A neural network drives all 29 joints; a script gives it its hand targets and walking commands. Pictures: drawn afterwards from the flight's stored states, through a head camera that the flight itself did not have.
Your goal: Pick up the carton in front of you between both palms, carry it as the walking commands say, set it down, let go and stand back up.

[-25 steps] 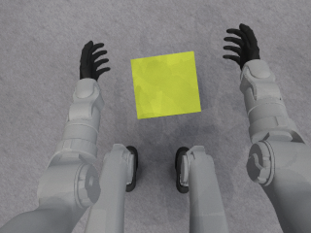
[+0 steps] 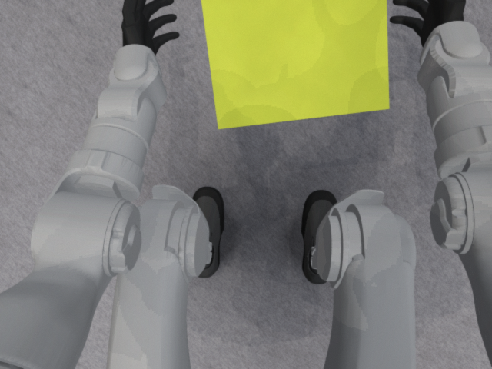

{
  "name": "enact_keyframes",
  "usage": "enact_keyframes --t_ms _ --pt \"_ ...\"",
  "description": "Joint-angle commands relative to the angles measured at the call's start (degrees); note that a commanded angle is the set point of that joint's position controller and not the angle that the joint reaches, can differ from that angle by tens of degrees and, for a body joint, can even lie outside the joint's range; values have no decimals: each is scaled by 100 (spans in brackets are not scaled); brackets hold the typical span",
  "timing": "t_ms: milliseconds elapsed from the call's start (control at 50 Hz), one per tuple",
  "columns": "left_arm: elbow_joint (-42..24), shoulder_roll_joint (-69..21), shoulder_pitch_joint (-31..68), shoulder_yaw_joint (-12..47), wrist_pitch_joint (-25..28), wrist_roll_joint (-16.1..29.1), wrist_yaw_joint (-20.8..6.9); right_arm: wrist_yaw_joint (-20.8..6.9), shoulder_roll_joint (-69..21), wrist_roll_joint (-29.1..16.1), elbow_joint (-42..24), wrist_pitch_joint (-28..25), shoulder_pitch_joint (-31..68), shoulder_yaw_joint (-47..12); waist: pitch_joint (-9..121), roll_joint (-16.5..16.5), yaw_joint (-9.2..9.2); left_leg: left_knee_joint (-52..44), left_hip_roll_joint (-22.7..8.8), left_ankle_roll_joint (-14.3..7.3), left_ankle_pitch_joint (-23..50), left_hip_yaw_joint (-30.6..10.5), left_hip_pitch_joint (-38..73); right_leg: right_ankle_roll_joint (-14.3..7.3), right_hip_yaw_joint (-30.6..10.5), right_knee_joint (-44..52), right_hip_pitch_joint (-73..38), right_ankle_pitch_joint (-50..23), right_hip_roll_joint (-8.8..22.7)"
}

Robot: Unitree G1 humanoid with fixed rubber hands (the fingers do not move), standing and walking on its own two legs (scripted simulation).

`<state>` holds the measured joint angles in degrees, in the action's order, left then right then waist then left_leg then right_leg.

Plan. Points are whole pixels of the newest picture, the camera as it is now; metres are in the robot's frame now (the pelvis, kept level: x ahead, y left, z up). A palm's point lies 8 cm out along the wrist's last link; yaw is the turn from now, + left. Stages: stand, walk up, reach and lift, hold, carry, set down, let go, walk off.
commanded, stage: reach and lift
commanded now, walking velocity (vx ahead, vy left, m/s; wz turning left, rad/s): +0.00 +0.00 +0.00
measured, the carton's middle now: (288, 56) +0.51 -0.06 -0.26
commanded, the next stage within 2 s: none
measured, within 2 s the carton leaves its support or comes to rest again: leaves its support in 0.92 s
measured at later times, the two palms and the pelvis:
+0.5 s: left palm (141, 39) +0.52 +0.14 -0.18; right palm (406, 25) +0.53 -0.21 -0.20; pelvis +0.01 +0.00 -0.01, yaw +0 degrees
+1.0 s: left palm (164, 16) +0.54 +0.10 -0.15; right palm (399, 29) +0.52 -0.20 -0.19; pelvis +0.00 -0.01 -0.02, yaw -1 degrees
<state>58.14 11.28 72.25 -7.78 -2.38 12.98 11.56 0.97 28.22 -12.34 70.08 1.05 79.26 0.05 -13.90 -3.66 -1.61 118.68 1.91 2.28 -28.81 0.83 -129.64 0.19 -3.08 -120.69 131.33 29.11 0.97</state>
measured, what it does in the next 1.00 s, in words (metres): stands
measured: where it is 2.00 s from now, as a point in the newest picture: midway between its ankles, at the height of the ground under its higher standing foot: (260, 249)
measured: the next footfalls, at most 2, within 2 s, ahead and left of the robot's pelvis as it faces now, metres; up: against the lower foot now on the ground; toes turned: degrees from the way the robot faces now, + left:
none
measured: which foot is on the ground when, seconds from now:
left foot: down 0.00-1.00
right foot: down 0.00-1.00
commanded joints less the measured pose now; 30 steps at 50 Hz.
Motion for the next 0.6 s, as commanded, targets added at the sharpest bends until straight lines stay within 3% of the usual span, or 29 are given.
enact_keyframes --t_ms 0,20,60,80,100,120,140,160,180,200,220,240,260,280,300,320,340,360,380,400,420,440,460,480,500,520,540,560,580 --pt "17 355 720 -81 280 -59 -13 48 517 -45 -468 -245 1519 195 5839 781 259 -718 115 122 939 173 2734 -32 170 921 -3210 -799 34" --pt "30 286 716 -114 311 164 -18 86 673 -98 -475 -269 1435 -340 6100 972 15 -417 89 140 1109 282 2826 -43 -119 966 -3723 -1014 80" --pt "-155 216 1322 291 284 598 -82 134 741 -12 -1030 -297 1994 -267 6537 1282 404 -492 178 141 1225 227 2823 -32 152 792 -4151 -1218 25" --pt "68 476 1239 477 345 687 -92 173 627 -187 -654 -297 1776 -258 6409 1130 414 -384 187 157 1193 307 3000 -53 43 867 -3995 -1158 74" --pt "-151 622 1159 240 381 569 -51 236 865 46 -770 -295 1934 -8 6498 1124 421 -207 152 200 1238 352 2847 -4 48 692 -4204 -1318 94" --pt "73 396 1085 548 332 726 -98 206 625 -228 -707 -235 1839 -361 6731 1010 245 -329 189 147 1271 266 2909 47 50 607 -4422 -1613 48" --pt "-94 562 1053 367 396 616 -81 221 622 -276 -695 -266 1663 -214 6538 846 262 -354 227 137 1231 314 2640 -58 60 631 -4201 -1517 -19" --pt "38 789 1003 172 387 405 -49 197 433 -278 -673 -247 1186 -411 6669 984 199 -240 193 105 1341 371 2741 -63 -58 733 -4001 -1486 -84" --pt "-266 502 1197 195 395 563 -77 200 475 -226 -759 -237 1501 -249 6700 866 102 -346 233 146 1498 247 2776 -78 -29 614 -4318 -1645 23" --pt "-178 650 1305 320 340 631 -55 215 558 -19 -907 -244 1847 -355 6563 1225 510 -293 150 131 1470 102 2698 -19 48 499 -4270 -1826 74" --pt "257 466 996 300 360 689 -75 212 612 -148 -300 -238 1285 -118 6180 701 376 -288 215 192 1157 335 2830 -1 74 769 -4218 -1293 94" --pt "-126 758 982 318 428 585 -47 284 364 -241 -801 -259 1326 -289 6364 1061 478 -316 194 130 1286 284 2583 -8 53 648 -4024 -1513 -42" --pt "-218 654 1118 211 465 516 -76 268 500 -85 -921 -315 1500 -280 6450 856 229 -293 229 187 1556 308 2709 21 -8 559 -4200 -1717 55" --pt "120 124 917 559 438 709 -159 229 190 -150 -589 -314 1216 -271 6375 770 665 -323 268 203 1366 397 2648 -44 42 711 -4137 -1649 -22" --pt "-208 693 1092 221 430 410 -89 260 393 -62 -629 -261 1248 -75 6184 630 401 -135 158 159 1542 233 2891 -24 -44 632 -3582 -1554 37" --pt "-40 347 1171 344 393 524 -67 215 370 -268 -730 -311 1431 -281 6339 418 475 -276 218 208 1596 304 2944 -92 62 600 -3656 -1630 -60" --pt "81 398 740 168 485 437 -66 218 240 -124 -947 -344 1312 -312 6276 833 203 -290 274 155 1594 291 2879 9 20 671 -3699 -1517 22" --pt "8 397 770 139 538 348 -68 219 106 -282 -823 -342 1392 -352 6380 988 116 -249 281 129 1551 347 2870 14 25 739 -3766 -1502 -18" --pt "-199 392 858 254 560 523 -74 246 156 -135 -802 -307 1198 -175 6186 680 282 -385 231 106 1677 121 2787 -22 -26 698 -3596 -1510 65" --pt "243 684 864 -113 520 171 -60 253 -81 -213 -832 -267 1518 -480 5982 1144 -123 -253 235 28 1333 256 2479 38 -41 706 -3646 -1423 10" --pt "92 546 747 -38 490 290 -43 299 245 -266 -871 -301 1302 -410 6397 1109 163 -198 223 94 1326 403 2602 27 -22 714 -4045 -1501 -55" --pt "-178 284 1091 212 507 404 -93 284 -3 -192 -840 -267 1409 -336 6049 755 157 -335 224 149 1326 380 2454 -78 6 829 -3572 -1388 -52" --pt "175 330 783 59 532 214 -101 291 -38 -52 -510 -289 1365 -264 5835 1041 181 -388 242 115 1204 283 2535 11 57 807 -3498 -1180 -18" --pt "-33 132 1144 296 552 415 -111 237 -213 -186 -382 -287 1330 -474 5961 908 298 -419 214 65 1074 282 2676 -92 -8 949 -3586 -1092 -103" --pt "170 20 1008 372 531 458 -68 242 240 -145 -328 -335 1365 -67 5783 585 416 -481 157 98 1255 69 2538 -51 48 672 -3259 -1243 -7" --pt "-143 -387 977 519 563 394 -52 245 -176 -133 -722 -391 1522 -309 5989 494 293 -452 319 136 1294 228 3054 -70 76 876 -3274 -1104 -57" --pt "-25 -156 1276 447 542 584 -40 230 -274 -263 -261 -397 1270 -500 6056 714 612 -564 310 115 1386 162 3061 -87 123 903 -3418 -1283 -60" --pt "296 -153 1134 379 565 297 -18 260 -93 -140 -45 -370 1340 -351 5712 556 264 -508 352 117 1111 252 2972 -76 -18 1029 -3289 -903 -77" --pt "-160 -114 1283 401 633 316 -29 261 -655 -179 -364 -425 1258 -510 5938 883 321 -437 310 67 1332 179 2962 -27 91 952 -3158 -1160 -93"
